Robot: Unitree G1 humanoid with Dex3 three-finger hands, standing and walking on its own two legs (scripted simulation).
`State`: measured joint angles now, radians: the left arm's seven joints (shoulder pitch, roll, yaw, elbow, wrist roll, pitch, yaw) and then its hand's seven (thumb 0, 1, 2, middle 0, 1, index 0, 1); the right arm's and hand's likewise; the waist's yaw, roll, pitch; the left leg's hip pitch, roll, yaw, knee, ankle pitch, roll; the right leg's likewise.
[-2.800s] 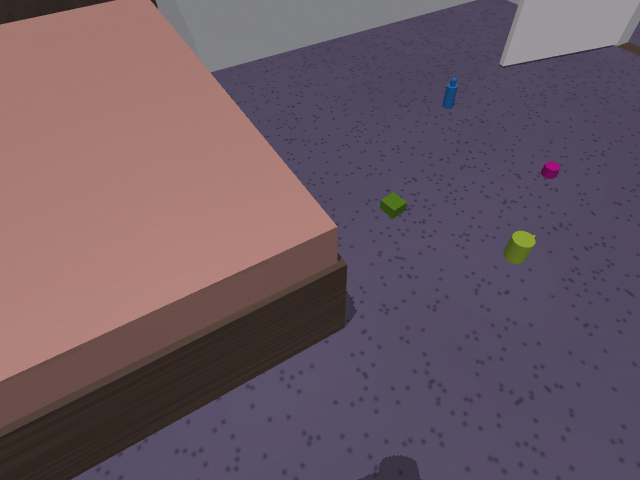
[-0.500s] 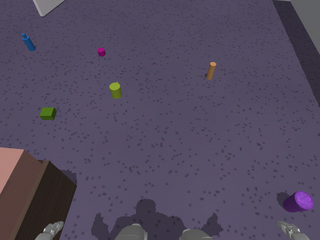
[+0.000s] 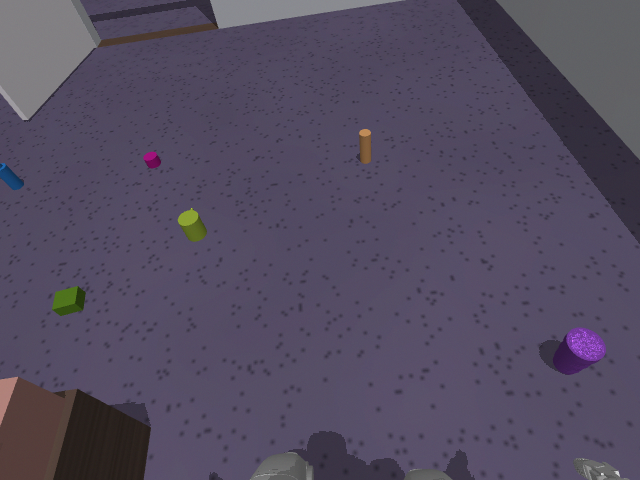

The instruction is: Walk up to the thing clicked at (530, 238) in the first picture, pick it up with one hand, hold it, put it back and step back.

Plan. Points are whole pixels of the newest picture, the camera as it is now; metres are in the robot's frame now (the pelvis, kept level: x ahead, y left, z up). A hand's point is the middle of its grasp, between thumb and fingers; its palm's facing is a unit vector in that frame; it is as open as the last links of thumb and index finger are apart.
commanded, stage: walk up
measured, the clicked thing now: (193, 222) +1.11 +0.65 -0.70
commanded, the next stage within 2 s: stand in 0.76 s
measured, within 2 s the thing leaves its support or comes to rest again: neither
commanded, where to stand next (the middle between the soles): +0.06 +0.03 m, yaw -3 degrees
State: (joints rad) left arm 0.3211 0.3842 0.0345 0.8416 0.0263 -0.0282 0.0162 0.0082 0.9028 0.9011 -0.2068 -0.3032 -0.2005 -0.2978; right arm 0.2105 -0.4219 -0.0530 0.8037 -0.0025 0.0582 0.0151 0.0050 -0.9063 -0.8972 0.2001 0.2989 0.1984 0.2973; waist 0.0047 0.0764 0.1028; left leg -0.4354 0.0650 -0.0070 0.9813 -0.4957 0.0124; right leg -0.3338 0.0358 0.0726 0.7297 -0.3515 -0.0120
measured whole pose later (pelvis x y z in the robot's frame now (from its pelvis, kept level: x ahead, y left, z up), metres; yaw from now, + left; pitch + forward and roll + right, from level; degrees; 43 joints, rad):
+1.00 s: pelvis +0.01 +0.02 +0.03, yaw -4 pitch -2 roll +0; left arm 0.05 0.35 -0.01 1.11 0.00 -0.02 0.00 0.01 0.90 0.90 -0.21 -0.30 -0.20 -0.30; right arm 0.09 -0.35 -0.01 1.12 -0.01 -0.01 0.01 0.00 -0.91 -0.90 0.20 0.30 0.20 0.30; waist -0.02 -0.01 0.06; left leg -0.12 0.04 0.05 0.38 -0.23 -0.03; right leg -0.20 0.00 0.12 0.41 -0.18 0.04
